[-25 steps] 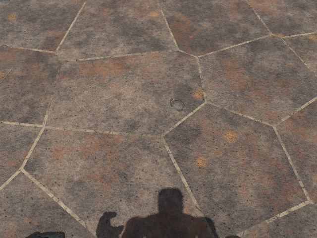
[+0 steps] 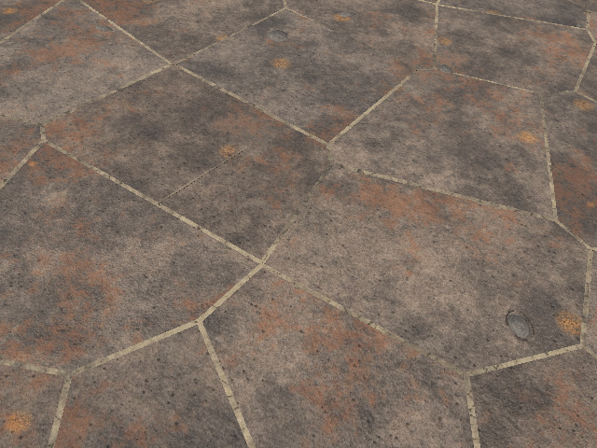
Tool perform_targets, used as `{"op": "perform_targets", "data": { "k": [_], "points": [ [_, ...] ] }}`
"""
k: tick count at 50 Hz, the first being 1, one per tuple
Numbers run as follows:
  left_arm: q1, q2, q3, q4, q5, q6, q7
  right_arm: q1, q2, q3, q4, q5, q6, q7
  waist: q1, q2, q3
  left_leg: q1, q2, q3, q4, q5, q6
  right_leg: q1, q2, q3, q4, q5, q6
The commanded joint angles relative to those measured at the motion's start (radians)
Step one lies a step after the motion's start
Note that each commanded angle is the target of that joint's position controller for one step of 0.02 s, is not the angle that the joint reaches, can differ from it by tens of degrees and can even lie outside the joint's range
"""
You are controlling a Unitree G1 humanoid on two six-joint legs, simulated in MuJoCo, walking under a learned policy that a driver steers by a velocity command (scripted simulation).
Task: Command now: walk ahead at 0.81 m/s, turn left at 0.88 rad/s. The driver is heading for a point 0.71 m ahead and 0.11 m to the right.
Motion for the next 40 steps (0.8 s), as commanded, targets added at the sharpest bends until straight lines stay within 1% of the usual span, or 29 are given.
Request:
{"op": "perform_targets", "data": {
  "k": [1,2,3,4,5,6,7,8,9,12,14,17,19,21,22,23,24,25,26,27,28,29,30,31,33,35,36,37,40],
  "points": [
    [-0.184,0.047,-0.008,-0.117,0.002,-0.003,-0.018,0.467,-0.189,-0.063,0.114,0.003,-0.028,-0.049,-0.284,0.326,-0.021,0.561,-0.064,-0.156,-0.210,-0.256,0.078,-0.532,-0.008,0.005,0.722,0.286,-0.135],
    [-0.265,-0.040,-0.035,-0.238,-0.002,-0.019,-0.028,0.356,-0.289,-0.065,0.062,0.026,-0.030,-0.057,-0.191,0.564,-0.013,0.601,0.109,-0.795,-0.541,-0.595,0.166,-0.930,0.188,0.211,0.945,-0.131,-0.084],
    [-0.315,0.033,-0.030,-0.252,0.019,-0.030,-0.026,0.291,-0.263,-0.060,0.015,0.020,-0.037,-0.061,-0.195,0.350,0.003,0.620,0.198,-0.862,-0.640,-0.503,0.166,-1.027,0.140,0.340,1.013,-0.047,-0.092],
    [-0.280,0.048,-0.031,-0.220,0.012,-0.039,-0.028,0.294,-0.229,-0.050,0.031,0.001,-0.046,-0.074,-0.161,0.238,0.009,0.601,0.227,-0.790,-0.579,-0.381,0.159,-1.027,0.103,0.330,1.014,0.050,-0.109],
    [-0.202,0.048,-0.036,-0.165,0.005,-0.041,-0.023,0.276,-0.188,-0.038,0.036,-0.013,-0.058,-0.081,-0.111,0.143,0.031,0.503,0.200,-0.657,-0.540,-0.280,0.121,-0.947,0.047,0.327,0.937,0.139,-0.123],
    [-0.148,0.040,-0.040,-0.122,0.005,-0.032,-0.028,0.203,-0.145,-0.023,0.031,-0.010,-0.074,-0.083,-0.059,0.110,0.046,0.412,0.129,-0.546,-0.541,-0.239,0.077,-0.857,0.016,0.335,0.877,0.208,-0.128],
    [-0.099,0.037,-0.043,-0.090,-0.002,-0.014,-0.037,0.169,-0.119,-0.009,0.024,-0.007,-0.092,-0.084,-0.032,0.146,0.047,0.354,0.107,-0.484,-0.568,-0.191,0.042,-0.796,0.008,0.335,0.852,0.267,-0.123],
    [-0.097,0.039,-0.041,-0.068,-0.014,0.005,-0.046,0.178,-0.094,0.000,0.037,-0.003,-0.110,-0.081,-0.030,0.125,0.068,0.336,0.090,-0.425,-0.594,-0.106,0.008,-0.779,0.010,0.334,0.844,0.311,-0.121],
    [-0.108,0.030,-0.043,-0.057,-0.029,0.020,-0.053,0.194,-0.094,0.001,0.052,-0.001,-0.122,-0.078,-0.029,0.110,0.100,0.336,0.084,-0.368,-0.624,-0.033,-0.008,-0.802,0.023,0.336,0.824,0.351,-0.121],
    [-0.225,0.005,-0.048,-0.057,-0.058,0.024,-0.059,0.284,-0.085,0.003,0.098,-0.006,-0.141,-0.073,-0.078,0.057,0.186,0.401,0.049,-0.156,-0.667,0.281,-0.071,-0.883,0.126,0.382,0.693,0.419,-0.148],
    [-0.272,-0.004,-0.053,-0.060,-0.059,0.014,-0.063,0.296,-0.060,0.015,0.120,-0.001,-0.149,-0.078,-0.074,0.080,0.188,0.451,0.027,-0.045,-0.686,0.476,-0.097,-0.879,0.175,0.323,0.573,0.478,-0.168],
    [-0.323,-0.035,-0.076,-0.068,-0.042,0.002,-0.076,0.291,-0.020,0.039,0.149,0.003,-0.161,-0.094,-0.060,0.077,0.180,0.491,0.025,0.061,-0.710,0.793,-0.112,-0.785,0.197,0.193,0.383,0.547,-0.203],
    [-0.288,-0.030,-0.084,-0.057,-0.043,0.005,-0.074,0.275,-0.051,0.039,0.164,0.002,-0.170,-0.113,-0.023,0.113,0.129,0.543,0.043,0.100,-0.656,1.238,-0.129,-0.627,0.250,0.118,0.292,0.560,-0.233],
    [-0.143,0.028,-0.070,-0.016,-0.046,0.018,-0.062,0.239,-0.117,0.020,0.168,-0.011,-0.153,-0.145,0.068,0.178,0.029,0.658,0.082,0.106,-0.467,1.615,-0.144,-0.485,0.309,0.094,0.282,0.486,-0.259],
    [0.004,0.075,-0.053,0.025,-0.047,0.023,-0.055,0.198,-0.146,0.008,0.159,-0.022,-0.135,-0.157,0.149,0.189,-0.034,0.667,0.097,0.105,-0.274,1.718,-0.148,-0.361,0.336,0.099,0.288,0.424,-0.279],
    [0.218,0.125,-0.028,0.090,-0.048,0.026,-0.048,0.126,-0.167,-0.002,0.137,-0.033,-0.116,-0.163,0.250,0.181,-0.102,0.601,0.103,0.090,0.003,1.710,-0.143,-0.177,0.336,0.144,0.267,0.364,-0.317],
    [0.433,0.158,0.001,0.145,-0.055,0.026,-0.034,0.015,-0.188,-0.013,0.119,-0.022,-0.103,-0.160,0.386,0.121,-0.114,0.409,0.026,0.096,0.499,1.380,-0.128,0.021,0.260,0.281,0.148,0.350,-0.409],
    [0.364,0.119,-0.003,0.184,-0.076,0.040,-0.022,-0.123,-0.007,0.035,0.081,-0.036,-0.126,-0.124,0.300,-0.167,0.031,-0.026,-0.209,0.027,0.898,0.042,-0.096,0.111,0.210,0.405,0.201,0.356,-0.413],
    [0.153,0.165,-0.006,0.109,-0.042,0.034,-0.019,0.058,0.098,0.071,-0.013,-0.009,-0.146,-0.106,0.038,-0.211,-0.045,-0.355,-0.227,-0.177,1.079,-0.122,-0.138,0.211,0.067,0.910,0.130,0.373,-0.601],
    [0.110,0.160,0.005,0.066,-0.038,0.031,-0.009,0.086,0.031,0.082,-0.038,-0.021,-0.175,-0.094,0.055,-0.111,-0.119,-0.419,-0.180,-0.295,1.001,-0.082,-0.117,0.227,-0.056,1.194,-0.149,-0.047,-0.650],
    [0.085,0.081,-0.007,0.067,-0.027,0.027,0.001,0.056,-0.044,0.075,-0.020,-0.030,-0.190,-0.085,0.016,0.095,0.015,-0.382,-0.112,-0.298,0.843,0.012,-0.089,0.042,-0.046,1.180,-0.262,-0.220,-0.582],
    [0.048,0.057,-0.015,0.076,-0.025,0.015,0.000,0.008,-0.054,0.071,-0.022,-0.046,-0.181,-0.087,-0.028,0.178,0.098,-0.316,-0.072,-0.278,0.726,0.028,-0.093,-0.125,0.004,1.077,-0.278,-0.161,-0.520],
    [0.042,0.075,-0.016,0.073,-0.027,-0.004,0.005,0.009,-0.044,0.081,-0.024,-0.064,-0.158,-0.088,-0.058,0.177,0.139,-0.269,-0.051,-0.269,0.659,0.023,-0.111,-0.228,0.045,1.006,-0.272,-0.065,-0.502],
    [0.036,0.070,-0.020,0.075,-0.032,-0.021,0.007,0.005,-0.043,0.086,-0.021,-0.070,-0.131,-0.089,-0.076,0.188,0.172,-0.219,-0.018,-0.251,0.575,0.029,-0.132,-0.334,0.088,0.929,-0.285,-0.017,-0.486],
    [0.033,0.092,-0.015,0.070,-0.042,-0.047,0.001,-0.070,-0.026,0.099,-0.051,-0.065,-0.107,-0.083,-0.066,0.159,0.200,-0.124,0.018,-0.189,0.375,0.098,-0.165,-0.487,0.161,0.801,-0.314,0.113,-0.470],
    [0.054,0.091,-0.008,0.071,-0.048,-0.053,-0.001,-0.198,-0.002,0.112,-0.100,-0.037,-0.109,-0.074,-0.008,0.098,0.205,-0.050,0.022,-0.152,0.139,0.258,-0.181,-0.522,0.207,0.724,-0.313,0.270,-0.431],
    [0.075,0.091,-0.004,0.076,-0.055,-0.052,-0.004,-0.249,0.020,0.120,-0.118,-0.025,-0.110,-0.072,0.028,0.069,0.192,-0.021,0.007,-0.135,0.035,0.343,-0.179,-0.492,0.226,0.703,-0.297,0.345,-0.401],
    [0.102,0.094,-0.001,0.089,-0.062,-0.049,-0.005,-0.268,0.035,0.124,-0.123,-0.021,-0.114,-0.071,0.055,0.055,0.182,-0.005,-0.018,-0.109,-0.056,0.420,-0.168,-0.432,0.232,0.673,-0.257,0.534,-0.371],
    [0.205,0.089,0.002,0.137,-0.064,-0.036,-0.002,-0.280,0.043,0.121,-0.120,-0.024,-0.132,-0.081,0.124,0.016,0.098,0.043,-0.112,-0.054,-0.214,0.516,-0.118,-0.205,0.227,0.616,-0.106,0.988,-0.286]
  ]
}}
